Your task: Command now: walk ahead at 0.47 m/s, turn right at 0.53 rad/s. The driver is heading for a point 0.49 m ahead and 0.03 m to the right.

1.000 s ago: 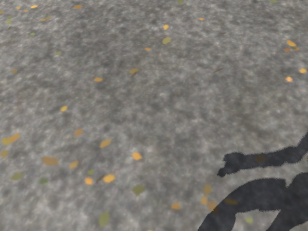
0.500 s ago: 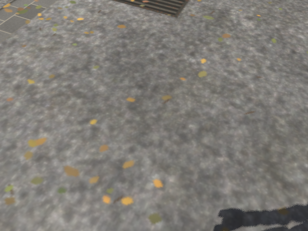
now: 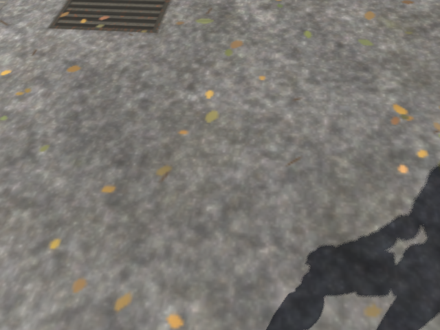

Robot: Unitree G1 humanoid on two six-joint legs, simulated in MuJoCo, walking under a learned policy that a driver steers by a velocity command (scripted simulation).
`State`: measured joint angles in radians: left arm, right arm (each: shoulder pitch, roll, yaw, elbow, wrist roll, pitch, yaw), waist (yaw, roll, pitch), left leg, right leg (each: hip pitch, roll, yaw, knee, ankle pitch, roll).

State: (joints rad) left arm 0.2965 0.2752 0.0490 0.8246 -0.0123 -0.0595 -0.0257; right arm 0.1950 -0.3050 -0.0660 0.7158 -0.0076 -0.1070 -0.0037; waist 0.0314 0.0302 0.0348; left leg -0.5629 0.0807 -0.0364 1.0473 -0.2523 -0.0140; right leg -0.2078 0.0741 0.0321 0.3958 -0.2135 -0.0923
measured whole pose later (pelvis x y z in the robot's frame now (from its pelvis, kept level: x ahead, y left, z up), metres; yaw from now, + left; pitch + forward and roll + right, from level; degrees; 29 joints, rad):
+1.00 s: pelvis +0.43 -0.05 -0.01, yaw -16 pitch +0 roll -1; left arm 0.12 0.22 0.02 0.78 0.02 0.00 0.00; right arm 0.18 -0.28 -0.03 0.88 -0.02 0.01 -0.03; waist -0.01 0.03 0.03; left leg -0.27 0.06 -0.03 0.56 -0.28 -0.05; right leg -0.34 0.05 -0.01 0.51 -0.17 -0.03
